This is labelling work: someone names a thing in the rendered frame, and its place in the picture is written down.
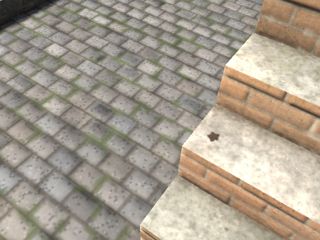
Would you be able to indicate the stairs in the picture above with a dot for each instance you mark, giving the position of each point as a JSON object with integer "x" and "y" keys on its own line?
{"x": 251, "y": 168}

